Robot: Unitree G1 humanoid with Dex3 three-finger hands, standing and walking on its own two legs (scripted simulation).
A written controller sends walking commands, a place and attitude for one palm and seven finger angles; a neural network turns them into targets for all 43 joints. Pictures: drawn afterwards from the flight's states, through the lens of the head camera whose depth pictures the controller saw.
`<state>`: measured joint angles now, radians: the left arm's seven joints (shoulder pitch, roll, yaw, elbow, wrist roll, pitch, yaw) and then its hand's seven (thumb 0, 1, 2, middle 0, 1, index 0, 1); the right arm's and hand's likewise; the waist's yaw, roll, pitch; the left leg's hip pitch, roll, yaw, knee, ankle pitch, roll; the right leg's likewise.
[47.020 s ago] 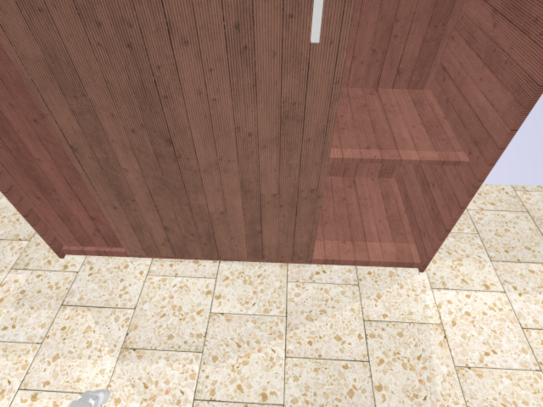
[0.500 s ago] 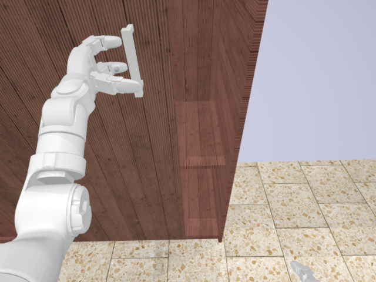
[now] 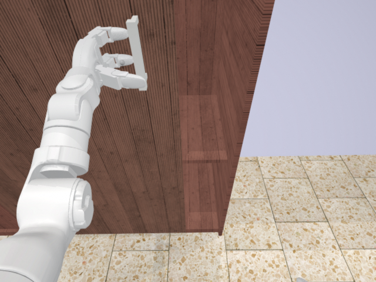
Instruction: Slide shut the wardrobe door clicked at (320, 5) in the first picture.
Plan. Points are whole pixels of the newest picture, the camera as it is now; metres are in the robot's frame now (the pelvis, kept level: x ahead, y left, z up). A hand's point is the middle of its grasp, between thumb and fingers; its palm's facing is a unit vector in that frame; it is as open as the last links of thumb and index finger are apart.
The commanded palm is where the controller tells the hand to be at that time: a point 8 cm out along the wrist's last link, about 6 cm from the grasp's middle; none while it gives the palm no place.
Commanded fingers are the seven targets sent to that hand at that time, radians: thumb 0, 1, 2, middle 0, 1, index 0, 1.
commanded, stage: slide the fingers in behind the handle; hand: left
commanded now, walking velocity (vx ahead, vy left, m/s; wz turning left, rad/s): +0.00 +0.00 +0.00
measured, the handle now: (139, 54) +0.50 +0.12 +0.26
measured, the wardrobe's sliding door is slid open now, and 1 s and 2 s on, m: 0.17 0.17 0.17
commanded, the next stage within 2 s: grip the handle and tug to test in 1.50 s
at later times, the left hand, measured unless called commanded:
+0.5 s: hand (129, 64) +0.44 +0.12 +0.27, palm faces +0.07 -1.00 +0.01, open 14.0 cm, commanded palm +0.42 +0.17 +0.27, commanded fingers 0.00 -0.50 0.30 -0.30 -1.20 -0.30 -1.20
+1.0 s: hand (138, 64) +0.44 +0.11 +0.27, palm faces +0.06 -1.00 +0.02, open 14.4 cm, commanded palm +0.42 +0.16 +0.27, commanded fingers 0.00 -0.50 0.30 -0.30 -1.20 -0.30 -1.20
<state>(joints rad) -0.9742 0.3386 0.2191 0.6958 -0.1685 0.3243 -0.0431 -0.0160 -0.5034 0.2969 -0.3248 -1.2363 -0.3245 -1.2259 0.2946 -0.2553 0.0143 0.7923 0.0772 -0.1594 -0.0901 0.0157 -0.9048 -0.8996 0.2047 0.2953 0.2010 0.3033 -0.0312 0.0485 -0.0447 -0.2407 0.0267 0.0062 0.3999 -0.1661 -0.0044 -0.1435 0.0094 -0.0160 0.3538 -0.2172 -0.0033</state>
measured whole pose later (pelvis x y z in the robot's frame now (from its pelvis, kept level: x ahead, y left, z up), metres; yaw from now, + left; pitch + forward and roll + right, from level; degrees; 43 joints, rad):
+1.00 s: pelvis +0.01 -0.01 +0.00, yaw -1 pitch -2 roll +0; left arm -0.86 0.23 0.20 0.45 -0.17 0.46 0.07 -0.02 -0.50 0.30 -0.25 -1.17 -0.22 -1.16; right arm 0.21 -0.24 0.02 0.77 0.07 -0.09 -0.09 0.02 -0.90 -0.90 0.20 0.30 0.20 0.30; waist -0.02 0.05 -0.05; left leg -0.17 0.03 0.02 0.37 -0.17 -0.01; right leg -0.08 0.01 0.00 0.34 -0.23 -0.01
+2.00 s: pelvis +0.01 -0.01 +0.00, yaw -1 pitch -1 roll +0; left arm -0.94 0.21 0.18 0.57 -0.15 0.42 0.10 -0.01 0.04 0.53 -0.34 -1.28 -0.35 -1.28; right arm 0.23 -0.24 0.02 0.79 0.06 -0.09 -0.09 0.02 -0.90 -0.90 0.20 0.30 0.20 0.30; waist -0.02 0.05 -0.04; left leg -0.18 0.03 0.02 0.36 -0.16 -0.01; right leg -0.10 0.01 -0.01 0.34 -0.22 -0.01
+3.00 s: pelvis +0.04 -0.01 +0.00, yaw -2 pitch +0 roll +0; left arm -0.71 0.20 0.21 0.17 -0.17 0.57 0.09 0.00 0.81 0.81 -0.30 -1.39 -0.28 -1.31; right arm 0.16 -0.24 0.02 0.71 0.06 -0.03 -0.06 0.02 -0.90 -0.90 0.20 0.30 0.20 0.30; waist -0.02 0.06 -0.07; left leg -0.14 0.03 0.04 0.36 -0.21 -0.01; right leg -0.07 0.01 0.02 0.34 -0.26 -0.01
